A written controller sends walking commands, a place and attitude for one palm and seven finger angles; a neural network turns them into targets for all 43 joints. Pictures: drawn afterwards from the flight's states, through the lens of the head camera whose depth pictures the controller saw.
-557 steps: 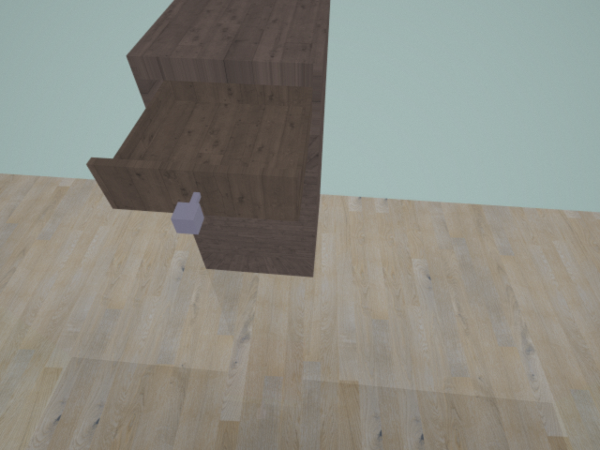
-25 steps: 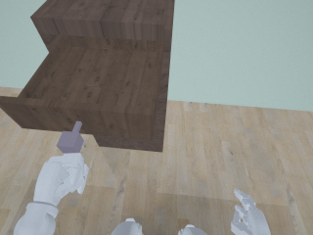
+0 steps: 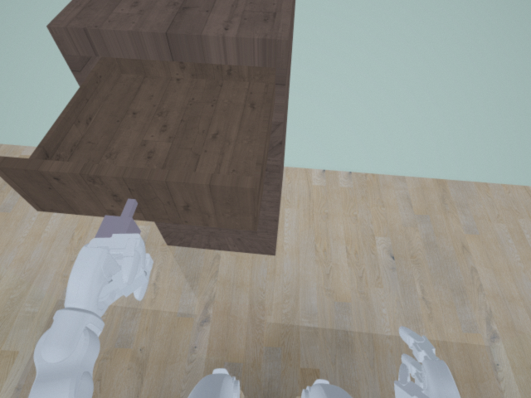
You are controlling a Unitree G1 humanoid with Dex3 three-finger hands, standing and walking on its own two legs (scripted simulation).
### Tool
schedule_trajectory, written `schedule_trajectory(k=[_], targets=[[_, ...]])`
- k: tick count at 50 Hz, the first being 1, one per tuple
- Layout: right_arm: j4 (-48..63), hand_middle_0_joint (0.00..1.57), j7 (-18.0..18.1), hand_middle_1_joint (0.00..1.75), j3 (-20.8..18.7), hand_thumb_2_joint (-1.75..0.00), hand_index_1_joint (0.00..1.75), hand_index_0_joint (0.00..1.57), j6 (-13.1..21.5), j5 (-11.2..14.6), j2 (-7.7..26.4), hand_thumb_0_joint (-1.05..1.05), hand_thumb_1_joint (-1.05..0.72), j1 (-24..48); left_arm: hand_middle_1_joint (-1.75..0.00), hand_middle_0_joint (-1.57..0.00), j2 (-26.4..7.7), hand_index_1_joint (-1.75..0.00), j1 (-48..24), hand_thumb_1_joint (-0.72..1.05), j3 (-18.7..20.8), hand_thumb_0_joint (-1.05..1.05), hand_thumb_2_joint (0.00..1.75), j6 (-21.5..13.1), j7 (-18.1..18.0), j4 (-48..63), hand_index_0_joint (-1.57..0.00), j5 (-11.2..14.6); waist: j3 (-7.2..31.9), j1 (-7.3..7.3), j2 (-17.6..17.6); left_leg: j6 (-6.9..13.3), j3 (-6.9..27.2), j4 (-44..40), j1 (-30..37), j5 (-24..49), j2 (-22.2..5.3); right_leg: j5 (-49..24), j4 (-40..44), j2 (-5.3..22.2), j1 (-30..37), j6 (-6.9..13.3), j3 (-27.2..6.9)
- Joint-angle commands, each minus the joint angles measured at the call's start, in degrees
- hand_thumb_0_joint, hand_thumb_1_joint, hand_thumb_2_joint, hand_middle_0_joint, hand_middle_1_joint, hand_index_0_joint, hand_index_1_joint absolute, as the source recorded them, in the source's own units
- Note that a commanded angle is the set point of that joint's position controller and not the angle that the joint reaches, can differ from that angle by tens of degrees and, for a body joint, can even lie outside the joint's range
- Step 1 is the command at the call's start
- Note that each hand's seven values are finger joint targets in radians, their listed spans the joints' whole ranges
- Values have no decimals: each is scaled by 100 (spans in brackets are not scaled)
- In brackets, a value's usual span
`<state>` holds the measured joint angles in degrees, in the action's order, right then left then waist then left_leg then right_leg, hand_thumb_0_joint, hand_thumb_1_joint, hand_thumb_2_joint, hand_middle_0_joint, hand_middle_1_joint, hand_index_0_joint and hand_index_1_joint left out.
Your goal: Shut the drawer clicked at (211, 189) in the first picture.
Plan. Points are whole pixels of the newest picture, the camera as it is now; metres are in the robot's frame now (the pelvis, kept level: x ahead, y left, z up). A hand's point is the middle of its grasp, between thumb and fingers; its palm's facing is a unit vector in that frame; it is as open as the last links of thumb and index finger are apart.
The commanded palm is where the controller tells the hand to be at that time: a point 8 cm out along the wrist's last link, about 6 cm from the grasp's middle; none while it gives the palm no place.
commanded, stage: push the drawer shut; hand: left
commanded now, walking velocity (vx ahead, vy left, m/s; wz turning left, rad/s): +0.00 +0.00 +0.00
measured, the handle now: (123, 223) +0.36 +0.23 +0.05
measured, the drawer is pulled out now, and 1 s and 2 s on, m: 0.28 0.16 0.05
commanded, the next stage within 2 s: none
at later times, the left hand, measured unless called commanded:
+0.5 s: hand (155, 235) +0.34 +0.18 +0.05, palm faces -0.11 -0.99 -0.05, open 3.3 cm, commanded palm +0.33 +0.24 +0.05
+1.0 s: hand (167, 201) +0.40 +0.17 +0.05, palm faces -0.11 -0.99 -0.04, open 3.4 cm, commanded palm +0.39 +0.23 +0.05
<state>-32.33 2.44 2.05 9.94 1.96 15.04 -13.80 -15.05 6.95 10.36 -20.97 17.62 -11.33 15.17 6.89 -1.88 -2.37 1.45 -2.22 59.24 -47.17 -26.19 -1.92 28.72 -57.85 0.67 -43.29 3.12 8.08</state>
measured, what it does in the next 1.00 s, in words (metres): stands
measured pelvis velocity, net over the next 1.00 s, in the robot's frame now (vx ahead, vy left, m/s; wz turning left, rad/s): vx -0.01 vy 0.00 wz -0.03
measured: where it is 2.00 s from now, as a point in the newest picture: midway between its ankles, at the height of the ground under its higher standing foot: outside the picture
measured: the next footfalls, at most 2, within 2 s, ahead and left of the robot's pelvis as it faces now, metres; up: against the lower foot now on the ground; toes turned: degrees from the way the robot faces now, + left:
none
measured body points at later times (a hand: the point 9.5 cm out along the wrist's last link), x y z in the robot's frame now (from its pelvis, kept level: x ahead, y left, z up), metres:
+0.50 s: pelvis -0.01 -0.01 +0.00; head +0.06 -0.01 +0.44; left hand +0.34 +0.23 +0.06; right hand +0.12 -0.26 -0.10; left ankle +0.03 +0.10 -0.67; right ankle +0.00 -0.09 -0.67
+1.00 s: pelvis -0.01 +0.00 +0.00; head +0.08 +0.00 +0.44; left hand +0.40 +0.22 +0.05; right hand +0.07 -0.26 -0.11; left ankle +0.03 +0.10 -0.67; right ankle +0.00 -0.09 -0.67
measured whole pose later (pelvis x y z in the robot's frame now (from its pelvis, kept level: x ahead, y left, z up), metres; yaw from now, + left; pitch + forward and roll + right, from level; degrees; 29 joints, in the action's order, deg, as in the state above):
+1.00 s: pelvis -0.01 +0.00 +0.00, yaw -2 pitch +17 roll -1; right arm -35.2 1.3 2.0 3.2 1.7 15.2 -17.4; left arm -19.2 -25.9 15.9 -23.3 17.9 -43.6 10.9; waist 6.2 -5.1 -1.3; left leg 1.9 -3.7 58.9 -50.6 -24.9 -2.6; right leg 26.9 -57.8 0.0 -47.6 2.9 6.5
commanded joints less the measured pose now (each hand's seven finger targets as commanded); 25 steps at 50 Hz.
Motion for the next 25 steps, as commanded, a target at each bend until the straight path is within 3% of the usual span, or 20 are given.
schedule_trajectory(k=[1,3,10,12,18,19,23,25], targets=[[706,20,60,30,-352,-90,30,20,263,14,778,0,-90,82,-160,-140,-964,-160,-1226,90,568,0,90,-315,-82,817,-140,155,1419,-119,167,42,343,-752,926,1246,136,-1518,998,-59,851,-268,-750],[667,20,60,30,-349,-90,30,20,239,17,787,0,-90,96,-160,-140,-1142,-160,-1365,90,709,0,90,-346,-64,698,-140,155,1385,-103,69,45,345,-737,882,1261,131,-1512,998,-61,879,-247,-789],[534,20,78,30,-320,-90,30,20,186,40,783,0,-90,109,-160,-140,-1090,-160,-2509,90,559,0,90,-412,-37,197,-140,139,1316,-235,14,49,344,-736,837,875,129,-1033,1094,-49,648,-267,-888],[519,20,84,30,-315,-90,30,20,175,50,795,0,-90,94,-160,-140,-1140,-160,-2665,90,559,0,90,-411,-29,-8,-140,106,1338,-207,-28,42,352,-773,828,789,130,-892,1117,-36,662,-248,-895],[441,20,113,30,-285,-90,30,20,65,48,844,0,-90,8,-160,-140,-1535,-160,-3331,90,860,0,90,-337,-13,-675,-140,95,1395,-228,257,57,325,-715,545,700,117,-693,1220,-8,854,-273,-1070],[441,20,114,30,-279,-90,30,20,40,58,818,0,-90,17,-160,-140,-1497,-160,-3464,90,832,0,90,-342,-1,-772,-140,85,1396,-230,115,50,293,-725,565,699,128,-709,1232,6,845,-274,-1104],[450,20,89,30,-286,-90,30,20,-34,43,835,0,-90,-90,-160,-140,-1694,-160,-3559,90,1033,0,90,-331,2,-1077,-140,79,1566,-165,120,49,285,-730,540,843,124,-897,1217,7,1047,-266,-1134],[458,20,67,30,-289,-90,30,20,-69,52,813,0,-90,-125,-160,-140,-1602,-160,-3691,90,971,0,90,-350,7,-1144,-140,75,1589,-176,54,39,265,-765,610,908,128,-1057,1197,7,1024,-271,-1104]])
